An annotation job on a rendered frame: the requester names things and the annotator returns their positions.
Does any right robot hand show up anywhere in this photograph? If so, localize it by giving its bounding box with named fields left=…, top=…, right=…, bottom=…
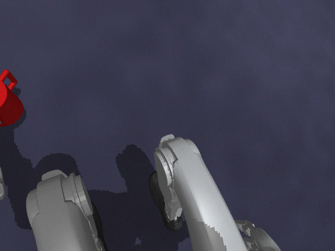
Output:
left=235, top=220, right=281, bottom=251

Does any mug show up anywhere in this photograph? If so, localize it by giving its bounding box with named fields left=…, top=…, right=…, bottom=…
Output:
left=0, top=70, right=23, bottom=127

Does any left robot foot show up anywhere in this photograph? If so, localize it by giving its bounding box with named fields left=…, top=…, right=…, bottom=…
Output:
left=91, top=202, right=108, bottom=251

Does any right robot foot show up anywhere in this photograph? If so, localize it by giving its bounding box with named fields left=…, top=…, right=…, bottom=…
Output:
left=149, top=171, right=183, bottom=232

